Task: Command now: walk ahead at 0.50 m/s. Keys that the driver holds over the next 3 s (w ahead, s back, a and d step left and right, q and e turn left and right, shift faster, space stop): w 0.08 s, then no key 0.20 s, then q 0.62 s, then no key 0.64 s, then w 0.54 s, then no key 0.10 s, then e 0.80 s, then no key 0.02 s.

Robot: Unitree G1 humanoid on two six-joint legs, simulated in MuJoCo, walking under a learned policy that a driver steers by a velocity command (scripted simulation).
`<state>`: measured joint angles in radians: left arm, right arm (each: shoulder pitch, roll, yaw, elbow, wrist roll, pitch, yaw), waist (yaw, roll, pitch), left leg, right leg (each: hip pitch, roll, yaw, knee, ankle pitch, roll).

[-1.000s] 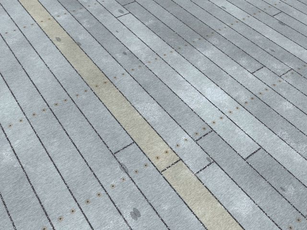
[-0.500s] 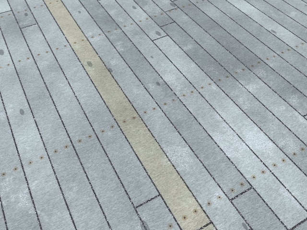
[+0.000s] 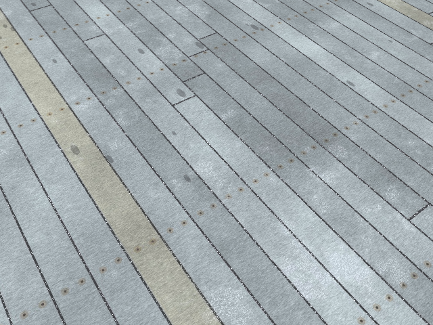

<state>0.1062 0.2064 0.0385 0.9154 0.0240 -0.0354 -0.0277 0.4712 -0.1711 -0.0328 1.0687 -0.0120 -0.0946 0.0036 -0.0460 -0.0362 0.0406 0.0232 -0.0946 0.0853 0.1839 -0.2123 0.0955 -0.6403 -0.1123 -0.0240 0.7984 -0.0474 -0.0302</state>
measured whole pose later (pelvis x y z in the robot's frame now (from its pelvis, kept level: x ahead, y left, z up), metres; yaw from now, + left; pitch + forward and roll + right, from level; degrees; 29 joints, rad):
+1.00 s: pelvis +0.18 +0.00 +0.00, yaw +20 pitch +1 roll -1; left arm 0.18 0.26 0.08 0.87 0.02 0.05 0.03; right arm 0.22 -0.24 -0.07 0.85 -0.01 0.02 -0.02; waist 0.00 -0.04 0.05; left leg -0.23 -0.08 -0.04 0.40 -0.18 0.08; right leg -0.49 -0.02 0.01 1.00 -0.38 0.04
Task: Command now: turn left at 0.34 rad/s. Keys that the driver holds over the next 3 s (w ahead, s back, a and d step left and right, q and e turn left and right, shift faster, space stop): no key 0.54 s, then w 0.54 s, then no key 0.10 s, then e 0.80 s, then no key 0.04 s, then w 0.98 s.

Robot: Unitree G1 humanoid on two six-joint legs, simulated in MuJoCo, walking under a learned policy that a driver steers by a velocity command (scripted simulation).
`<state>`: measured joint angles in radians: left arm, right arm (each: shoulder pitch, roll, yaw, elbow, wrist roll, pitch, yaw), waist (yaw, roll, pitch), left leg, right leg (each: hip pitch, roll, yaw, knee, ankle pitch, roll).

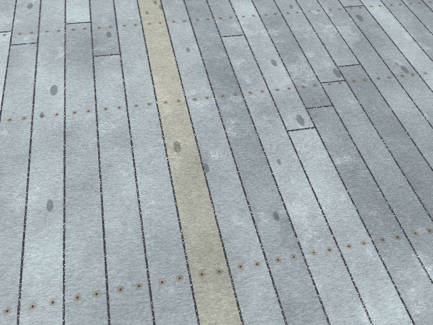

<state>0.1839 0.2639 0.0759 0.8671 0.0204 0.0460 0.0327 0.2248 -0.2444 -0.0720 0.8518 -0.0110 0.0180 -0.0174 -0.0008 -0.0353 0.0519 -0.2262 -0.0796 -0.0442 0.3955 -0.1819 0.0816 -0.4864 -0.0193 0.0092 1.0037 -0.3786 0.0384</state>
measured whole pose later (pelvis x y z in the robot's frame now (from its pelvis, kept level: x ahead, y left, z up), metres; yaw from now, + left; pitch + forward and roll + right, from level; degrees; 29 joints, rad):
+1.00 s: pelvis +0.09 +0.01 +0.00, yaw +3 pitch +0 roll +0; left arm 0.18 0.25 0.05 0.96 0.04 -0.04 -0.04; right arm 0.47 -0.18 -0.02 1.10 -0.02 -0.08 -0.01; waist -0.03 -0.03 0.00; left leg -0.01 -0.06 0.02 0.23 -0.22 0.07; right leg -0.51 -0.04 -0.03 0.98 -0.23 -0.06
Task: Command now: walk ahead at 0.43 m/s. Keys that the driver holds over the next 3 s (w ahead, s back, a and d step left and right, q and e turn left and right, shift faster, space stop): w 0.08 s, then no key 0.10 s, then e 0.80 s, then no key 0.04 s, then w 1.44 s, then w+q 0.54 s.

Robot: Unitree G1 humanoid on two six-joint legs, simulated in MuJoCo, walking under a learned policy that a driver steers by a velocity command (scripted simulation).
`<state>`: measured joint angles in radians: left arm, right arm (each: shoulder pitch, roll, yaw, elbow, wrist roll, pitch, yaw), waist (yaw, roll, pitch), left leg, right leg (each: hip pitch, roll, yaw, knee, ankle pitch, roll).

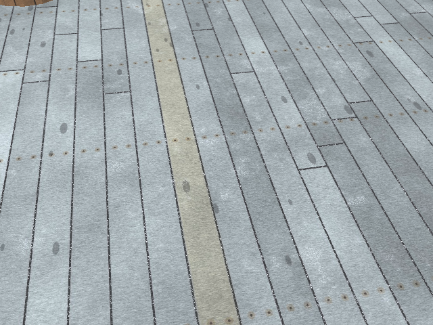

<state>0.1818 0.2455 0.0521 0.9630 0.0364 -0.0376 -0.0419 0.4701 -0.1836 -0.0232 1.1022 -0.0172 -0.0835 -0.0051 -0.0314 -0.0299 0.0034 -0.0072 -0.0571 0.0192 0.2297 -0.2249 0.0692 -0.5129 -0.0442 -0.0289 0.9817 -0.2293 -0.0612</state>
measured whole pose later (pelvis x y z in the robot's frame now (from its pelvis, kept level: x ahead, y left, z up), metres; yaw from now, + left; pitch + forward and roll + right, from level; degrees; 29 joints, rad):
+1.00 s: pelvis +0.23 +0.00 +0.00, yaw -24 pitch +1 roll -1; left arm 0.21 0.32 0.10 0.85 0.03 0.05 0.00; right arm 0.19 -0.25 -0.04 0.81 -0.02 0.01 -0.06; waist 0.02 -0.06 0.04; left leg -0.18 -0.03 0.00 0.39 -0.23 0.04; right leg -0.50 0.13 0.10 1.03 -0.42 0.01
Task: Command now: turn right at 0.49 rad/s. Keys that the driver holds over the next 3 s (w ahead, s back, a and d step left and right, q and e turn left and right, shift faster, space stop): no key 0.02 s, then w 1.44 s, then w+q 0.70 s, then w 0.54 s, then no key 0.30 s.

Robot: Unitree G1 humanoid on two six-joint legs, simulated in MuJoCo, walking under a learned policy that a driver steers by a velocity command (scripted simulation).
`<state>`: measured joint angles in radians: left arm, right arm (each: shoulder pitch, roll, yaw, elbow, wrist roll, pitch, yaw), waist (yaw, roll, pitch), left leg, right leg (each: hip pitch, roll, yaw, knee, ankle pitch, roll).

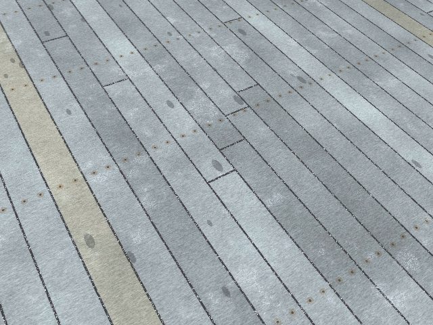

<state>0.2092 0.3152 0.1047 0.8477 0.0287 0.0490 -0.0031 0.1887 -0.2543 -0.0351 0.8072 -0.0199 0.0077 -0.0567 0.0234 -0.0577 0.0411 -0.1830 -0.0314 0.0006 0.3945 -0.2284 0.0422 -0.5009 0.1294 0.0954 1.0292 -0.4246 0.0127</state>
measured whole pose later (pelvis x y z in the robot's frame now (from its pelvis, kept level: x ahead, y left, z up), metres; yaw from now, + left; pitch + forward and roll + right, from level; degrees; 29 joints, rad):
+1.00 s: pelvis +0.36 -0.03 +0.00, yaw -6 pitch -1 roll +0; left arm 0.27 0.25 0.03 0.94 0.03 -0.06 -0.02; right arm 0.27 -0.24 -0.05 0.92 -0.02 -0.07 0.02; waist 0.01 -0.03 0.06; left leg -0.21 -0.07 0.11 0.39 -0.17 0.10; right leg -0.44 -0.04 0.02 1.14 -0.29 -0.08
